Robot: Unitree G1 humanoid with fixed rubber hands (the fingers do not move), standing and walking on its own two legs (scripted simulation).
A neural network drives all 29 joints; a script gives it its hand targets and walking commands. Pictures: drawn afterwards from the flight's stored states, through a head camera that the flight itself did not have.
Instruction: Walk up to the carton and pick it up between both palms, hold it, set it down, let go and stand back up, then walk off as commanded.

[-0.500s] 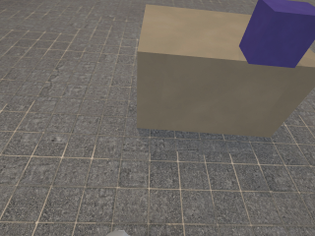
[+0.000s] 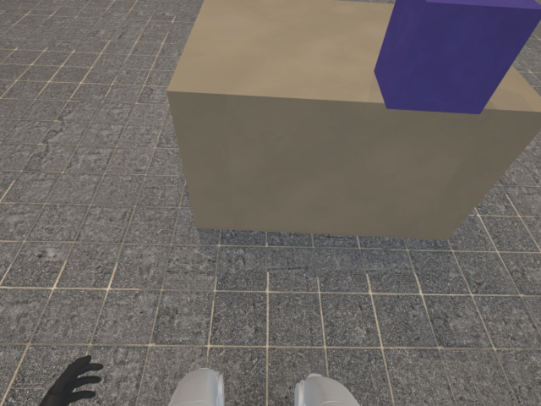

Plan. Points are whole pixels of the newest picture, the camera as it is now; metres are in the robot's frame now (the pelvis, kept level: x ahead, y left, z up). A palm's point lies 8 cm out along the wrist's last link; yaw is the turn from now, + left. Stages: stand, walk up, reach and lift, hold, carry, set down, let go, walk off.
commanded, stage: walk up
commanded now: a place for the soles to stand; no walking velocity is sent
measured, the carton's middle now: (443, 46) +0.94 -0.48 +0.09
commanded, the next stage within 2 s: none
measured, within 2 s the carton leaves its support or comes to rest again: neither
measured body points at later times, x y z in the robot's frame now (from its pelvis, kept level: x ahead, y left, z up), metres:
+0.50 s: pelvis +0.12 -0.16 -0.01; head +0.13 -0.14 +0.44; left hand +0.23 +0.19 -0.11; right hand +0.15 -0.54 -0.08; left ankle +0.10 +0.04 -0.65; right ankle +0.18 -0.31 -0.67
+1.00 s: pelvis +0.22 -0.32 -0.01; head +0.25 -0.29 +0.44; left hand +0.35 +0.03 -0.11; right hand +0.25 -0.68 -0.08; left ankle +0.22 -0.10 -0.67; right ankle +0.30 -0.47 -0.67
